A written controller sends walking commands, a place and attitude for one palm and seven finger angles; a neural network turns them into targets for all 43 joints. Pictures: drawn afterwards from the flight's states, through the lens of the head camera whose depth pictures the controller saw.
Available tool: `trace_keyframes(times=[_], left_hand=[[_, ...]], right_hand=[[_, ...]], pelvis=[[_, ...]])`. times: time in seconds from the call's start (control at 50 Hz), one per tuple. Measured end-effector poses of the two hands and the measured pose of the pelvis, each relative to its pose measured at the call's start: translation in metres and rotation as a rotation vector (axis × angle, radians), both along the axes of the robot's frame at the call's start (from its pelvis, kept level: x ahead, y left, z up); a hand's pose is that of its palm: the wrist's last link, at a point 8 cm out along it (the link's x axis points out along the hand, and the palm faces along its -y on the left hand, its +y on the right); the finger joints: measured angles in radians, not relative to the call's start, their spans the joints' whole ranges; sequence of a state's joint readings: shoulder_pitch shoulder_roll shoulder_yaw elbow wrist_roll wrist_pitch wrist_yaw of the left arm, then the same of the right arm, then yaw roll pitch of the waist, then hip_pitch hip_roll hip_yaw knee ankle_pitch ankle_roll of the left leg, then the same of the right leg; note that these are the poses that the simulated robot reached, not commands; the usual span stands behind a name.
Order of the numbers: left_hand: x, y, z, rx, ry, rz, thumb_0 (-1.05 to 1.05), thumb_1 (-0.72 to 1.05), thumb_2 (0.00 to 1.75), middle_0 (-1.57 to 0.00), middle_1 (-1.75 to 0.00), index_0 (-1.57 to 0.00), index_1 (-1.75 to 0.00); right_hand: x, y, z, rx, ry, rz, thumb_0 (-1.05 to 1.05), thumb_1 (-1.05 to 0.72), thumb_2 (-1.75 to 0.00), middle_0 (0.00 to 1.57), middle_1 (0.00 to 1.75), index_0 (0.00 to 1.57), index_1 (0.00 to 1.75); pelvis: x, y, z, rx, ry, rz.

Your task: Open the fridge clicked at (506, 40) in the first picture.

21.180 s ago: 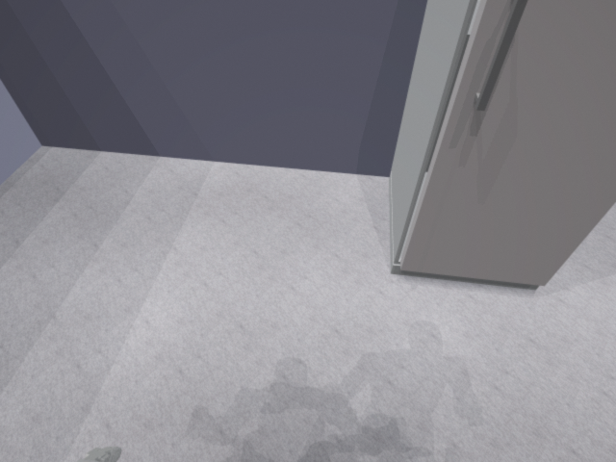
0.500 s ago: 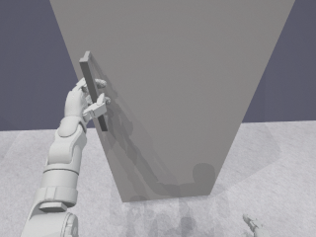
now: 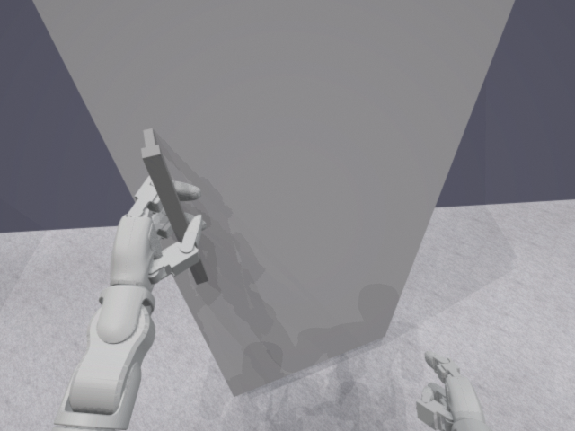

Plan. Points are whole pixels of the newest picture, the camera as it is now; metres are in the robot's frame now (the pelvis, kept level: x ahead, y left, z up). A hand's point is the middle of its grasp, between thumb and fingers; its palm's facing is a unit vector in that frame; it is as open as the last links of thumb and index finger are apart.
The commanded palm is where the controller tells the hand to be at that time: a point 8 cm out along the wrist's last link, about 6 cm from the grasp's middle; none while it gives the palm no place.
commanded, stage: walk backward, drawing the door open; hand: left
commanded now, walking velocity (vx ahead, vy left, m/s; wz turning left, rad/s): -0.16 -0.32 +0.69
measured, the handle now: (178, 216) +0.35 +0.16 +0.15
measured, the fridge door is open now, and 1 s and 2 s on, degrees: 18 46 83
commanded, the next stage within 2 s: stop walking and hold the door back in 1.84 s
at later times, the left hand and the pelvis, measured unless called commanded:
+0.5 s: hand (245, 344) +0.18 +0.05 +0.14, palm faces +0.09 -0.98 -0.19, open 6.9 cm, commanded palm +0.15 +0.10 +0.16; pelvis -0.06 -0.07 -0.02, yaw +12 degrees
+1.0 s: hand (348, 408) +0.13 -0.05 +0.14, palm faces +0.47 -0.87 -0.16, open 6.9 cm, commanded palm +0.08 -0.02 +0.15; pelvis -0.06 -0.28 -0.02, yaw +38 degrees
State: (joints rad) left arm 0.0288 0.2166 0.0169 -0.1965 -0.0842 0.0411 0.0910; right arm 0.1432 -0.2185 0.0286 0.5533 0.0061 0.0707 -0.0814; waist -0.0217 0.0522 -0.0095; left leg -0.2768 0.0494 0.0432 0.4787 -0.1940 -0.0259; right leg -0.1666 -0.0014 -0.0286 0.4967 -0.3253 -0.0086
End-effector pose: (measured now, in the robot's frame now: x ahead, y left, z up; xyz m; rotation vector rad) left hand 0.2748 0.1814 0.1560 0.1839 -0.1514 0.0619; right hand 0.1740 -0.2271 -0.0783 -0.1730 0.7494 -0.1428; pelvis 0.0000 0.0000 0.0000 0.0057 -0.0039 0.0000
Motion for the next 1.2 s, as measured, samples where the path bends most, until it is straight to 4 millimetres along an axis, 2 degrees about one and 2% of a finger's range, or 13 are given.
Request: trace_keyframes(times=[0.12, 0.22, 0.34, 0.44, 0.52, 0.64, 0.72, 0.84, 0.9, 0.94, 1.02, 1.1, 1.2], left_hand=[[-0.031, -0.017, 0.000, 0.005, -0.007, -0.018, -0.03, 0.69, 0.74, -0.45, -1.40, -0.29, -1.35], [-0.058, -0.034, 0.000, 0.012, -0.001, -0.010, -0.03, 0.69, 0.73, -0.41, -1.38, -0.26, -1.33], [-0.088, -0.057, 0.000, 0.017, 0.002, 0.010, -0.03, 0.70, 0.73, -0.38, -1.37, -0.22, -1.31], [-0.108, -0.072, -0.002, 0.018, -0.024, 0.009, -0.04, 0.70, 0.75, -0.36, -1.35, -0.19, -1.24], [-0.119, -0.082, -0.008, 0.018, -0.077, 0.011, -0.04, 0.72, 0.77, -0.35, -1.34, -0.15, -1.15], [-0.135, -0.101, -0.006, 0.022, -0.058, 0.090, -0.04, 0.70, 0.81, -0.35, -1.33, -0.16, -1.18], [-0.149, -0.122, -0.006, 0.025, -0.065, 0.187, -0.04, 0.69, 0.85, -0.36, -1.33, -0.16, -1.18], [-0.169, -0.150, -0.005, 0.002, -0.052, 0.273, -0.03, 0.67, 0.87, -0.36, -1.33, -0.19, -1.20], [-0.176, -0.163, -0.009, -0.004, -0.100, 0.291, -0.04, 0.65, 0.88, -0.38, -1.35, -0.19, -1.20], [-0.181, -0.173, -0.012, 0.011, -0.134, 0.320, -0.05, 0.65, 0.88, -0.40, -1.36, -0.18, -1.20], [-0.192, -0.195, -0.010, 0.018, -0.119, 0.423, -0.05, 0.67, 0.87, -0.43, -1.38, -0.18, -1.21], [-0.202, -0.222, -0.010, 0.018, -0.109, 0.561, -0.04, 0.68, 0.86, -0.43, -1.38, -0.18, -1.23], [-0.215, -0.254, -0.007, -0.003, -0.076, 0.662, -0.03, 0.69, 0.85, -0.42, -1.36, -0.20, -1.26]], right_hand=[[-0.028, 0.008, -0.009, 0.049, 0.020, 0.008, 0.01, -0.90, -0.90, 0.20, 0.30, 0.20, 0.30], [-0.051, 0.005, -0.021, 0.077, 0.049, 0.021, 0.01, -0.90, -0.90, 0.20, 0.30, 0.20, 0.30], [-0.067, -0.015, -0.035, 0.079, 0.078, 0.036, 0.01, -0.90, -0.90, 0.20, 0.30, 0.20, 0.30], [-0.066, -0.038, -0.042, 0.013, 0.064, 0.072, 0.01, -0.90, -0.90, 0.20, 0.30, 0.20, 0.30], [-0.058, -0.049, -0.044, -0.032, 0.030, 0.141, 0.01, -0.90, -0.90, 0.20, 0.30, 0.20, 0.30], [-0.045, -0.062, -0.035, 0.006, 0.045, 0.314, 0.01, -0.90, -0.90, 0.20, 0.30, 0.20, 0.30], [-0.022, -0.077, -0.036, 0.041, 0.029, 0.378, 0.01, -0.90, -0.90, 0.20, 0.30, 0.20, 0.30], [0.013, -0.097, -0.024, -0.023, 0.005, 0.489, 0.01, -0.90, -0.90, 0.20, 0.30, 0.20, 0.30], [0.033, -0.102, -0.023, -0.045, -0.068, 0.562, 0.01, -0.90, -0.90, 0.20, 0.30, 0.20, 0.30], [0.041, -0.106, -0.024, -0.043, -0.071, 0.604, 0.01, -0.90, -0.90, 0.20, 0.30, 0.20, 0.30], [0.055, -0.115, -0.025, -0.009, -0.032, 0.718, 0.01, -0.90, -0.90, 0.20, 0.30, 0.20, 0.30], [0.072, -0.127, -0.034, 0.049, -0.007, 0.790, 0.01, -0.90, -0.90, 0.20, 0.30, 0.20, 0.30], [0.086, -0.149, -0.028, 0.017, 0.016, 0.853, 0.01, -0.90, -0.90, 0.20, 0.30, 0.20, 0.30]], pelvis=[[-0.020, -0.006, -0.001, 0.002, -0.004, 0.013], [-0.038, -0.019, -0.002, 0.004, 0.001, 0.034], [-0.052, -0.042, -0.006, 0.003, -0.003, 0.077], [-0.054, -0.056, -0.015, -0.007, -0.016, 0.169], [-0.061, -0.073, -0.026, 0.016, -0.017, 0.215], [-0.074, -0.124, -0.012, -0.005, -0.018, 0.309], [-0.073, -0.163, -0.016, 0.002, -0.012, 0.376], [-0.069, -0.204, -0.011, 0.027, -0.019, 0.541], [-0.067, -0.221, -0.024, 0.004, 0.001, 0.583], [-0.066, -0.242, -0.027, 0.027, -0.015, 0.612], [-0.058, -0.287, -0.021, 0.010, -0.032, 0.683], [-0.041, -0.329, -0.024, 0.004, -0.037, 0.746], [-0.027, -0.368, -0.014, 0.040, -0.040, 0.862]])
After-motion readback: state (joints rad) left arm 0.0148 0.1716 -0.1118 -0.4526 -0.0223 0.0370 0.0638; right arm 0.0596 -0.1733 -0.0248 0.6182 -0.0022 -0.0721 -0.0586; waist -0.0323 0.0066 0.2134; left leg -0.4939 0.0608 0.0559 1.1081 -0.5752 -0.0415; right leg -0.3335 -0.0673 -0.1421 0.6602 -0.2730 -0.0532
